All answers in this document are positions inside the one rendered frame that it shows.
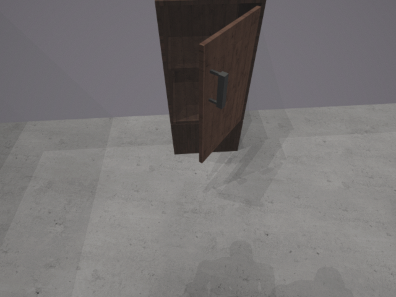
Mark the handle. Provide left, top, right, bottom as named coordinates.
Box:
left=209, top=69, right=229, bottom=109

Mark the cupboard door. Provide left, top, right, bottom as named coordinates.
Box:
left=199, top=6, right=261, bottom=163

